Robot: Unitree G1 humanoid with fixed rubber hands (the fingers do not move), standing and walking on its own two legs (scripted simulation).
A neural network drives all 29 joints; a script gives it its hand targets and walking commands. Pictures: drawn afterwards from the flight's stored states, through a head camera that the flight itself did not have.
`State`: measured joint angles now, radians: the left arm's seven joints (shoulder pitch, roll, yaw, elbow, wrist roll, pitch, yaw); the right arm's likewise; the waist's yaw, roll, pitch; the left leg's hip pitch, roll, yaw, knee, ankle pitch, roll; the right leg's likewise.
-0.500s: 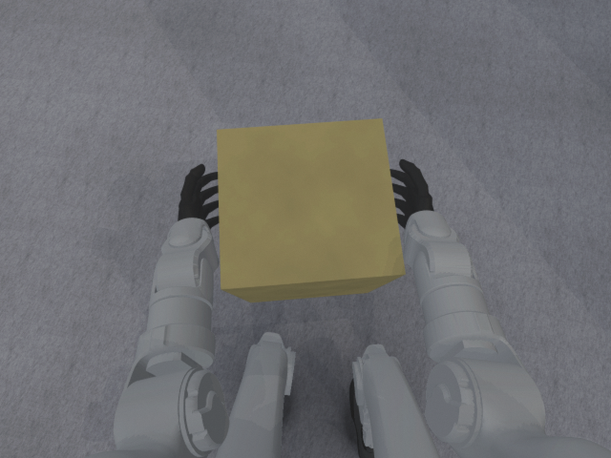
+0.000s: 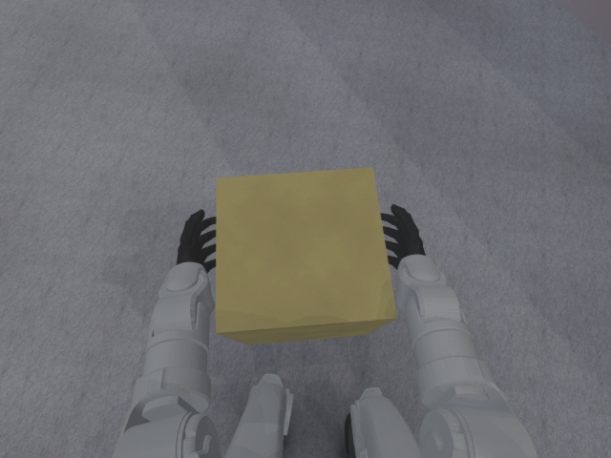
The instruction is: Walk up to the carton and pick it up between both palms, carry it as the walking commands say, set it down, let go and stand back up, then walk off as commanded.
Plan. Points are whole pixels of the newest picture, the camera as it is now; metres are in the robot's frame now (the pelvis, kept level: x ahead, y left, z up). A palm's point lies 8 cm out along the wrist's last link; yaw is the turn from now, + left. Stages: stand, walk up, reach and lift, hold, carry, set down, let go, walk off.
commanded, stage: reach and lift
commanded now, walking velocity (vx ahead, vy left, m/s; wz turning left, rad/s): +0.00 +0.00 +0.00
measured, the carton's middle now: (301, 268) +0.38 +0.05 -0.12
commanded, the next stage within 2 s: none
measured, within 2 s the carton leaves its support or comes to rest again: neither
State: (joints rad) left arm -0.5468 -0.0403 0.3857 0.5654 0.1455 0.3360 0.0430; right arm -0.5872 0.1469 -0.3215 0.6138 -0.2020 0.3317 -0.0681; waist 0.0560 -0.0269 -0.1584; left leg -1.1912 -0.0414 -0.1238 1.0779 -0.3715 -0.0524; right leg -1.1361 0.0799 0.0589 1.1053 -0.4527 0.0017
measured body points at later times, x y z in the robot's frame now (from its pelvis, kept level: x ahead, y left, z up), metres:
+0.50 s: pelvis +0.01 +0.02 +0.05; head +0.12 +0.03 +0.49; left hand +0.35 +0.20 +0.01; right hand +0.37 -0.10 +0.01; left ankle +0.06 +0.14 -0.64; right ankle +0.03 -0.12 -0.64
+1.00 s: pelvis +0.02 +0.01 +0.09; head +0.06 +0.01 +0.54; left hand +0.33 +0.20 +0.08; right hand +0.36 -0.11 +0.07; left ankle +0.06 +0.14 -0.64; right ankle +0.03 -0.12 -0.64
